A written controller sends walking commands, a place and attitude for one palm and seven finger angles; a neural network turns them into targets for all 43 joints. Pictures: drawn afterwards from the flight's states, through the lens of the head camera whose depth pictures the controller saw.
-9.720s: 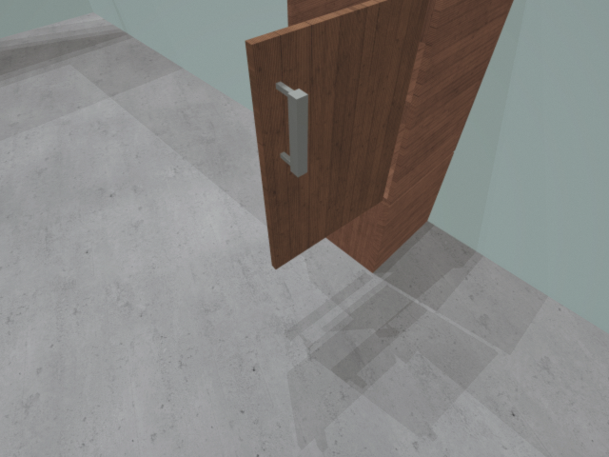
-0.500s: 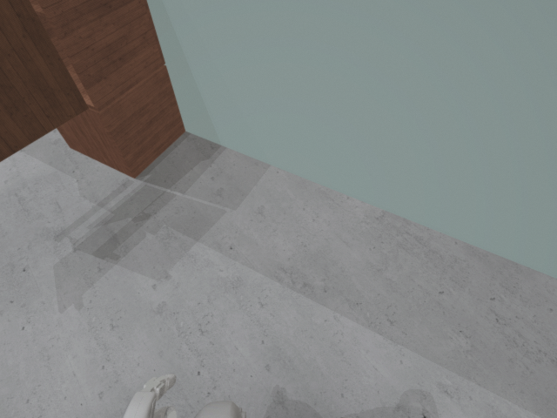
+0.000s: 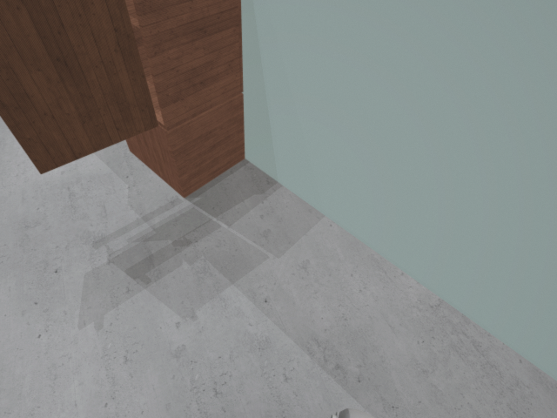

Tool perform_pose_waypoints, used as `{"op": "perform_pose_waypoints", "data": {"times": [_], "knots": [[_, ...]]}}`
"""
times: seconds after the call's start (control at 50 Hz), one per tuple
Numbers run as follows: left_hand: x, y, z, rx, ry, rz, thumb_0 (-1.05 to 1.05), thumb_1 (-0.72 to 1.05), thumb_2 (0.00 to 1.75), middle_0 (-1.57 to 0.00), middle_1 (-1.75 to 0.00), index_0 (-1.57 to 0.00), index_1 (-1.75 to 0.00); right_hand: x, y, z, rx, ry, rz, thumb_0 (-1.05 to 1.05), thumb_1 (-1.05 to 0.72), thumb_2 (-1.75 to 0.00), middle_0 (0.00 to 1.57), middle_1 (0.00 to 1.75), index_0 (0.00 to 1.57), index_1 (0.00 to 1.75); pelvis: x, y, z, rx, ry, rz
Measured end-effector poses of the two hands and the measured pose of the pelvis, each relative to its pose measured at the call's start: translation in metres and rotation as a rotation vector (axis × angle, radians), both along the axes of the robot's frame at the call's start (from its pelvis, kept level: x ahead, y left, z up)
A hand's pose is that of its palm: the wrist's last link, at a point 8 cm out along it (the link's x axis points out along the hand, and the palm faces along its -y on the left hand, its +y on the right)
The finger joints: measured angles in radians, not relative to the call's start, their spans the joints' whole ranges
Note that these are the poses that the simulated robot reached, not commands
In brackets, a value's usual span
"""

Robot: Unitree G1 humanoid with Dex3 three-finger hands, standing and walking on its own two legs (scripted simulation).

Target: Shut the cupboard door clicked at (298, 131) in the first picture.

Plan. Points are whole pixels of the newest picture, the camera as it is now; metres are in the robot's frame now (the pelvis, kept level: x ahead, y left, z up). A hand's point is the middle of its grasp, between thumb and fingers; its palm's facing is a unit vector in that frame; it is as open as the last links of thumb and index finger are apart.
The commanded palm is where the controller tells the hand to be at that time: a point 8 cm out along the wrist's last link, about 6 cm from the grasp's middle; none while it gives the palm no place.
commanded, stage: walk to a spot facing it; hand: left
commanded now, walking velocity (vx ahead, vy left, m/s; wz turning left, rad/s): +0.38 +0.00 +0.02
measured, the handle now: out of the picture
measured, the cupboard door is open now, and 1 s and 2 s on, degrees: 84 84 84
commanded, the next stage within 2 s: turn to face it in 0.54 s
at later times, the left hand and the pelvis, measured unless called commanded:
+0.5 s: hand (234, 307) +0.32 +0.11 -0.15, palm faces +0.09 -0.98 -0.18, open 7.2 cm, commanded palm none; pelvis +0.23 -0.06 +0.00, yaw +5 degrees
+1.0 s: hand (188, 285) +0.37 +0.22 -0.18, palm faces +0.38 -0.90 -0.21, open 7.4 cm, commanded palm none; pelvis +0.38 +0.01 -0.01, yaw +19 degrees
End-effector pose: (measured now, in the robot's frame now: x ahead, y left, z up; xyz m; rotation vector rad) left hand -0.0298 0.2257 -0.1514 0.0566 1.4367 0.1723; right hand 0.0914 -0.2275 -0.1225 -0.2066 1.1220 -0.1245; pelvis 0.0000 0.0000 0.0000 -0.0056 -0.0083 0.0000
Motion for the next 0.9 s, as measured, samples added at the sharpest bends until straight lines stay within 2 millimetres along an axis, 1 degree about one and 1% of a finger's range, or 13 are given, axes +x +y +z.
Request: {"op": "perform_pose_waypoints", "data": {"times": [0.16, 0.24, 0.32, 0.36, 0.42, 0.48, 0.52, 0.62, 0.68, 0.78, 0.8, 0.84, 0.9], "knots": [[0.163, 0.002, 0.02, 0.036, -0.217, -0.081, 0.01, 0.94, 0.9, -0.2, -0.3, -0.2, -0.3, -0.035, -0.025, -0.001, -0.02, 0.225, -0.111, -0.02, -0.94, -0.9, 0.2, 0.3, 0.2, 0.3, 0.07, -0.008, 0.008, 0.014, 0.002, 0.004], [0.244, -0.008, 0.026, 0.061, -0.287, -0.149, 0.01, 0.93, 0.9, -0.2, -0.3, -0.2, -0.3, -0.05, -0.029, -0.008, 0.013, 0.348, -0.164, -0.01, -0.93, -0.9, 0.2, 0.3, 0.2, 0.3, 0.109, -0.023, 0.004, 0.023, 0.004, -0.001], [0.321, -0.03, 0.026, 0.082, -0.369, -0.203, 0.01, 0.92, 0.9, -0.2, -0.3, -0.2, -0.3, -0.052, -0.034, -0.02, 0.058, 0.47, -0.203, 0.0, -0.92, -0.9, 0.2, 0.3, 0.2, 0.3, 0.154, -0.044, -0.009, 0.032, 0.001, 0.01], [0.345, -0.04, 0.025, 0.091, -0.417, -0.194, 0.0, 0.92, 0.9, -0.2, -0.3, -0.2, -0.3, -0.041, -0.039, -0.026, 0.077, 0.519, -0.203, 0.0, -0.91, -0.9, 0.2, 0.3, 0.2, 0.3, 0.171, -0.054, -0.015, 0.027, -0.01, 0.026], [0.353, -0.053, 0.026, 0.082, -0.406, -0.155, 0.0, 0.92, 0.9, -0.2, -0.3, -0.2, -0.3, 0.0, -0.049, -0.027, 0.08, 0.509, -0.182, 0.0, -0.91, -0.9, 0.2, 0.3, 0.2, 0.3, 0.194, -0.06, -0.01, 0.01, -0.018, 0.053], [0.342, -0.066, 0.024, 0.058, -0.335, -0.104, 0.0, 0.92, 0.9, -0.2, -0.3, -0.2, -0.3, 0.064, -0.057, -0.024, 0.071, 0.428, -0.139, 0.01, -0.91, -0.9, 0.2, 0.3, 0.2, 0.3, 0.219, -0.063, -0.001, 0.003, -0.01, 0.08], [0.339, -0.059, 0.027, 0.083, -0.33, -0.015, -0.03, 0.96, 0.9, -0.2, -0.3, -0.2, -0.3, 0.111, -0.06, -0.02, 0.067, 0.362, -0.098, 0.01, -0.91, -0.9, 0.2, 0.3, 0.2, 0.3, 0.235, -0.065, 0.003, 0.0, -0.002, 0.104], [0.321, -0.041, 0.022, 0.097, -0.228, 0.06, -0.04, 0.97, 0.9, -0.2, -0.3, -0.2, -0.3, 0.233, -0.057, -0.012, 0.042, 0.209, 0.031, 0.01, -0.92, -0.9, 0.2, 0.3, 0.19, 0.3, 0.273, -0.058, 0.006, -0.004, 0.004, 0.161], [0.305, -0.036, 0.013, 0.079, -0.144, 0.116, -0.03, 0.95, 0.9, -0.2, -0.3, -0.2, -0.3, 0.307, -0.048, -0.007, 0.014, 0.123, 0.118, 0.01, -0.93, -0.9, 0.2, 0.3, 0.19, 0.3, 0.296, -0.047, 0.003, -0.008, -0.002, 0.191], [0.282, -0.021, -0.011, 0.033, 0.004, 0.201, -0.01, 0.93, 0.9, -0.2, -0.3, -0.2, -0.3, 0.418, -0.015, 0.0, -0.043, -0.04, 0.244, 0.0, -0.92, -0.9, 0.2, 0.3, 0.19, 0.3, 0.337, -0.016, -0.015, -0.011, -0.013, 0.22], [0.282, -0.016, -0.017, 0.025, 0.027, 0.212, -0.01, 0.93, 0.9, -0.2, -0.3, -0.2, -0.3, 0.436, -0.009, -0.002, -0.057, -0.081, 0.257, 0.0, -0.92, -0.9, 0.2, 0.3, 0.19, 0.3, 0.344, -0.008, -0.022, -0.026, -0.009, 0.223], [0.289, -0.003, -0.023, 0.032, 0.047, 0.227, 0.0, 0.92, 0.9, -0.2, -0.3, -0.2, -0.3, 0.457, 0.001, 0.0, -0.074, -0.115, 0.277, 0.0, -0.92, -0.9, 0.2, 0.3, 0.19, 0.3, 0.352, -0.002, -0.026, -0.018, -0.009, 0.24], [0.317, 0.015, -0.019, 0.062, -0.009, 0.258, 0.0, 0.92, 0.9, -0.2, -0.3, -0.2, -0.3, 0.471, 0.013, 0.005, -0.092, -0.094, 0.313, 0.0, -0.92, -0.9, 0.2, 0.3, 0.2, 0.3, 0.362, 0.003, -0.02, -0.02, 0.002, 0.275]]}}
